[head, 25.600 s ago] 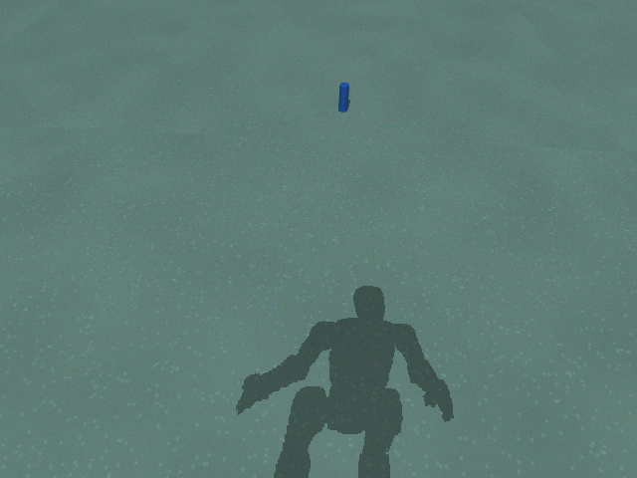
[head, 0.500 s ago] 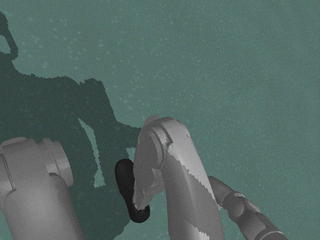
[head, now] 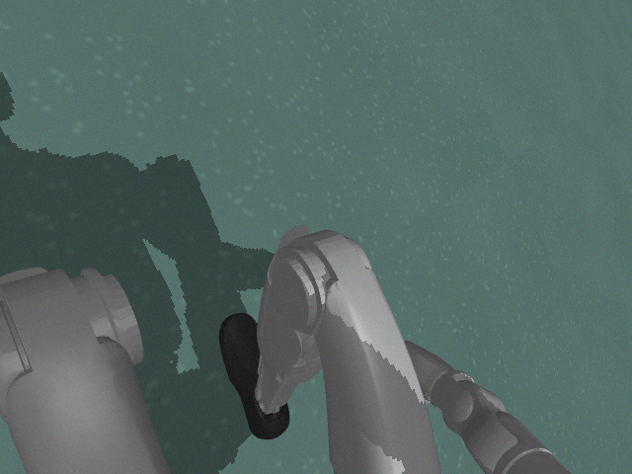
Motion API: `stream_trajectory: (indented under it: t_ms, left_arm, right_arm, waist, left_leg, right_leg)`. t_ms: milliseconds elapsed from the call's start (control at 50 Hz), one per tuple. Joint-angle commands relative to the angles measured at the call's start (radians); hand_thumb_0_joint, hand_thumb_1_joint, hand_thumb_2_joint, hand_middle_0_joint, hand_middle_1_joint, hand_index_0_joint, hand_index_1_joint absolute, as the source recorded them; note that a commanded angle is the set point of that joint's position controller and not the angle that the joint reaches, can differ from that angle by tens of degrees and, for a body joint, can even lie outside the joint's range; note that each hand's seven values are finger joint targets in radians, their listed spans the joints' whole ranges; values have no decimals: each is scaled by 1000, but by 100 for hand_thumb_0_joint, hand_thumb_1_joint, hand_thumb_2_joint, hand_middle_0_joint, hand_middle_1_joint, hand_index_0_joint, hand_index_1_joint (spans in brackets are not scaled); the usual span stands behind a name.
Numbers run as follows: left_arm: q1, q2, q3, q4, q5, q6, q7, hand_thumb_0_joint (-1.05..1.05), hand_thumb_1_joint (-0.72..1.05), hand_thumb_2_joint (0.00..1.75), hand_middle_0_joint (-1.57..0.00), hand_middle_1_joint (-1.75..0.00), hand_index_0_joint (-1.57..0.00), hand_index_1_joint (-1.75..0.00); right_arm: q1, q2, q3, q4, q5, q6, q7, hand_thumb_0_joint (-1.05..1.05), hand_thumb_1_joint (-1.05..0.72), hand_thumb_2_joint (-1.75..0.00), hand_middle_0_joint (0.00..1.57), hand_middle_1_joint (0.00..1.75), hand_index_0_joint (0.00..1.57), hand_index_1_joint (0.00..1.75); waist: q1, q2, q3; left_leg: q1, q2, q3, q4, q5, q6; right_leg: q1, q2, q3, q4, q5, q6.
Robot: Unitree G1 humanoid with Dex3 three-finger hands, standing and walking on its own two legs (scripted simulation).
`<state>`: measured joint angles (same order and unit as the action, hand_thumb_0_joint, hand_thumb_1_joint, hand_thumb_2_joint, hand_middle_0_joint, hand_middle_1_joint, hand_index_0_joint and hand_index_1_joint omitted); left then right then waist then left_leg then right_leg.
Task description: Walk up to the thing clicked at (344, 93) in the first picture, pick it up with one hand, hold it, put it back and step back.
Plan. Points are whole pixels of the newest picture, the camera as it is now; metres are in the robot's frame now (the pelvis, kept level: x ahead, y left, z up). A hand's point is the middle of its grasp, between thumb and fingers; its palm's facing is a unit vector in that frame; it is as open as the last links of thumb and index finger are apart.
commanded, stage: open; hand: left
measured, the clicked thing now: out of the picture +0.42 +0.32 -0.20
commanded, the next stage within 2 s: withdraw in 0.36 s
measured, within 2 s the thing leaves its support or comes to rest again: neither
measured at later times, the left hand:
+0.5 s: hand out of the picture +0.42 +0.31 -0.17, palm faces +0.48 -0.88 +0.02, open 15.2 cm
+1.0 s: hand out of the picture +0.38 +0.38 -0.08, palm faces +0.41 -0.91 -0.10, open 17.5 cm
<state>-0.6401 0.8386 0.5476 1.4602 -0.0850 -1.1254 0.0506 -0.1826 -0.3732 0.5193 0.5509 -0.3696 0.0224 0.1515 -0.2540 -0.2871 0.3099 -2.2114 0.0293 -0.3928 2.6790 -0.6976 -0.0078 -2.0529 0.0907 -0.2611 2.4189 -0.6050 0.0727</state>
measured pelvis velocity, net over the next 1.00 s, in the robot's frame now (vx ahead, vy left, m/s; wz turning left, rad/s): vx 0.01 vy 0.00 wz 0.04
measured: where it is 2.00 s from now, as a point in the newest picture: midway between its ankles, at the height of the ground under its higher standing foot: (184, 440)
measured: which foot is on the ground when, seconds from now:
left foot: down 0.00-1.00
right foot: down 0.00-1.00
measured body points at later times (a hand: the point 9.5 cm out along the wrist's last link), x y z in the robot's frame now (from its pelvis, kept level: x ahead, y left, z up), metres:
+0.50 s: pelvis +0.00 +0.00 +0.00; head +0.22 +0.20 +0.34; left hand +0.39 +0.35 -0.17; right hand +0.17 -0.24 -0.02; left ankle +0.08 +0.12 -0.24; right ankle +0.14 -0.12 -0.24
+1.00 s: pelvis +0.01 +0.00 +0.03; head +0.19 +0.18 +0.40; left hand +0.35 +0.43 -0.07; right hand +0.20 -0.23 -0.02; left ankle +0.08 +0.12 -0.24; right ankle +0.14 -0.12 -0.24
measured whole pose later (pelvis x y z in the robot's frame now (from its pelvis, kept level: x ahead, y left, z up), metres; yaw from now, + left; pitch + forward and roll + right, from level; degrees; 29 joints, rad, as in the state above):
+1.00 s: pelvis +0.01 +0.00 +0.03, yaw +2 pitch +19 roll -16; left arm -0.51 0.75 0.52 1.07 -0.12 -0.78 -0.16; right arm -0.04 -0.34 0.32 0.59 -0.19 0.06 0.11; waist -0.15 -0.14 0.10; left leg -2.24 0.04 -0.29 2.56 -0.70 0.02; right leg -2.08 0.06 -0.20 2.35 -0.64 0.05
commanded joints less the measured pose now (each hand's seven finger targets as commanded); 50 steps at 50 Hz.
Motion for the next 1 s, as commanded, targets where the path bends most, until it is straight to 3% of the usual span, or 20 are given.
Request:
stream_trajectory:
  t_ms: [0,80,140,280,420,440,460,500,520,540,640,680,720,780,840,900,920,940,960,980]
  left_arm:
    - [-190,175,-3,-131,9,-72,-3,0,-10,55,-82,-70,-81,-70]
    - [-210,165,-13,-135,2,-74,0,0,-22,40,-67,-53,-67,-54]
    - [-194,185,12,-130,3,-74,9,0,-31,34,-61,-47,-60,-47]
    - [-195,146,-22,-130,9,-75,5,0,-43,19,-44,-29,-43,-30]
    - [-189,158,-12,-147,7,-78,12,0,-51,9,-27,-13,-25,-15]
    - [-201,144,-29,-135,8,-78,10,0,-52,7,-24,-10,-22,-12]
    - [-194,159,-6,-149,5,-79,13,0,-52,12,-18,-12,-17,-14]
    - [-200,155,-25,-147,5,-80,2,0,-53,11,-15,-10,-14,-11]
    - [-205,214,16,-198,4,-85,1,0,-52,11,-15,-9,-13,-11]
    - [-178,196,-2,-179,8,-80,-10,0,-50,10,-11,-7,-10,-9]
    - [-195,311,89,-367,-2,-48,-32,0,-49,9,-7,-4,-6,-5]
    - [-176,318,113,-445,-8,-13,-49,0,-52,9,-8,-4,-6,-6]
    - [-142,280,96,-495,-13,38,-76,0,-52,8,-7,-4,-5,-6]
    - [-62,135,-8,-488,-33,141,-150,0,-54,5,-7,-3,-6,-4]
    - [15,19,-68,-416,-82,225,-216,0,-58,1,-7,-1,-6,-1]
    - [-126,64,-25,-587,-140,238,-253,0,-57,0,-6,-3,-8,-1]
    - [-128,43,-29,-589,-147,246,-261,0,-49,7,-5,-5,-5,-5]
    - [6,306,57,-567,59,332,-203,0,-53,5,-7,-8,-8,-7]
    - [-40,224,23,-601,47,376,-188,0,-54,5,-8,-9,-8,-8]
    - [-63,92,-52,-614,39,407,-191,0,-53,5,-8,-10,-9,-8]
  right_arm:
    - [13,-363,-126,-20,-3,9,-17,0,-91,-90,20,30,20,30]
    - [8,-363,-122,-25,-2,5,-15,0,-91,-90,20,30,20,30]
    - [18,-367,-124,-21,-3,4,-15,0,-91,-90,20,30,20,30]
    - [13,-362,-123,-21,-4,3,-13,0,-92,-90,20,30,20,30]
    - [20,-363,-121,-16,-5,8,-9,0,-92,-90,20,30,20,30]
    - [20,-360,-118,-7,-5,9,-10,0,-92,-90,20,30,20,30]
    - [17,-364,-120,-20,-6,8,-11,0,-91,-90,20,30,20,30]
    - [28,-359,-117,1,-4,11,-12,0,-91,-90,20,30,20,30]
    - [22,-366,-120,-15,-2,11,-17,0,-91,-90,20,30,20,30]
    - [37,-354,-119,11,-3,15,-17,0,-91,-90,20,30,20,30]
    - [60,-362,-145,0,14,29,-26,0,-91,-90,20,30,20,30]
    - [67,-359,-172,-16,25,35,-29,0,-92,-91,20,30,20,30]
    - [92,-349,-197,-12,45,40,-31,0,-92,-91,20,30,20,30]
    - [120,-327,-236,-1,85,46,-42,0,-93,-91,20,30,20,30]
    - [125,-313,-264,-10,131,35,-53,0,-92,-90,20,30,20,30]
    - [156,-302,-295,-7,163,21,-64,0,-90,-89,20,30,20,30]
    - [163,-293,-306,-3,170,15,-64,0,-82,-89,20,30,20,30]
    - [216,-279,-394,26,207,30,-76,0,-90,-92,20,30,20,30]
    - [208,-263,-394,-7,218,40,-75,0,-93,-92,20,30,20,30]
    - [213,-239,-399,-20,232,43,-73,0,-95,-92,20,30,20,30]
  waist:
    - [-103,547,-513]
    - [-108,548,-509]
    - [-101,550,-522]
    - [-110,555,-506]
    - [-99,560,-525]
    - [-114,562,-504]
    - [-106,554,-519]
    - [-108,560,-509]
    - [-91,573,-544]
    - [-86,583,-545]
    - [-35,685,-631]
    - [-11,728,-696]
    - [8,756,-714]
    - [-1,717,-679]
    - [-4,561,-626]
    - [23,559,-696]
    - [29,561,-714]
    - [135,664,-854]
    - [110,714,-876]
    - [84,688,-877]
  left_leg:
    - [347,60,94,-347,60,-17]
    - [350,62,89,-350,52,-18]
    - [363,64,88,-350,64,-19]
    - [367,64,83,-358,60,-22]
    - [390,67,76,-357,94,-26]
    - [374,66,76,-357,79,-24]
    - [381,66,77,-353,93,-23]
    - [380,67,79,-354,88,-23]
    - [396,68,80,-353,112,-23]
    - [400,67,90,-349,118,-23]
    - [461,71,106,-384,143,-32]
    - [499,69,119,-406,153,-36]
    - [508,67,122,-445,146,-39]
    - [447,58,136,-467,86,-30]
    - [325,47,149,-452,41,-7]
    - [336,38,154,-457,24,4]
    - [352,39,152,-462,24,4]
    - [519,40,186,-530,88,-1]
    - [540,50,176,-569,103,-8]
    - [537,52,173,-590,92,-8]
  right_leg:
    - [233,29,-115,-168,123,-74]
    - [228,29,-118,-171,117,-73]
    - [241,30,-118,-170,129,-73]
    - [225,29,-122,-170,122,-74]
    - [235,30,-121,-163,148,-75]
    - [230,29,-123,-167,137,-73]
    - [240,30,-121,-168,148,-73]
    - [239,30,-120,-171,139,-73]
    - [253,32,-116,-168,157,-75]
    - [263,31,-109,-170,160,-75]
    - [268,23,-87,-164,167,-83]
    - [270,18,-76,-171,166,-89]
    - [245,13,-67,-173,158,-94]
    - [186,8,-53,-195,120,-95]
    - [153,8,-47,-222,93,-90]
    - [158,0,-30,-233,86,-89]
    - [146,-1,-27,-225,82,-93]
    - [145,-16,7,-256,81,-100]
    - [128,-16,13,-247,86,-106]
    - [112,-18,14,-255,84,-109]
